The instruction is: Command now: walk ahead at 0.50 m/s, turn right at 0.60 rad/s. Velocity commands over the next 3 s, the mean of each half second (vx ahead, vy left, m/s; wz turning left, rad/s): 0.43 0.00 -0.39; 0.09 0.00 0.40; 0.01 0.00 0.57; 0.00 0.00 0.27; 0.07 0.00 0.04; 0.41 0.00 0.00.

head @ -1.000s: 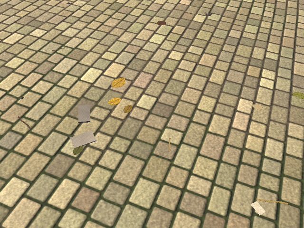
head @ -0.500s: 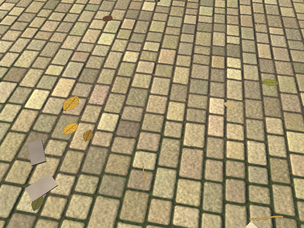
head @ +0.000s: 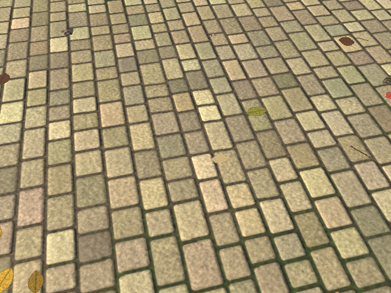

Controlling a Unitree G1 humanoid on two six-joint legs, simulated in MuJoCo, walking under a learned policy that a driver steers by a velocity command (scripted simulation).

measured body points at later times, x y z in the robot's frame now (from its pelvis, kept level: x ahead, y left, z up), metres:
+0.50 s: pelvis +0.25 -0.08 +0.00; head +0.28 -0.10 +0.45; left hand +0.40 +0.16 -0.10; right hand +0.35 -0.37 -0.11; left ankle +0.40 +0.06 -0.67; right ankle +0.22 -0.15 -0.74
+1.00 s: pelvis +0.38 -0.08 -0.01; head +0.42 -0.07 +0.44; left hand +0.53 +0.19 -0.11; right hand +0.54 -0.36 -0.10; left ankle +0.46 +0.01 -0.74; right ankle +0.42 -0.24 -0.70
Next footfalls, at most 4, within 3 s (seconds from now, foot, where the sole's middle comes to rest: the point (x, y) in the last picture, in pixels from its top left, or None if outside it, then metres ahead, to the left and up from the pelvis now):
0.22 right None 0.26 -0.16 -0.78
0.72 left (191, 291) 0.50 0.01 -0.78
1.12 right None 0.47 -0.22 -0.78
1.54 left None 0.37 0.02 -0.78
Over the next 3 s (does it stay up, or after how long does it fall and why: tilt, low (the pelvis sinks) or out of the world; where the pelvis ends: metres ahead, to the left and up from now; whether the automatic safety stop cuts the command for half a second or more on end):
stays up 0.61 -0.01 -0.03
